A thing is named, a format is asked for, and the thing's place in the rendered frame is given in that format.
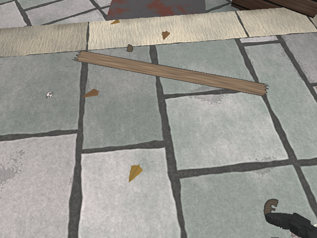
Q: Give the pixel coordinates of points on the robot right hand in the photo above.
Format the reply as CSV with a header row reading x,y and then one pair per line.
x,y
296,223

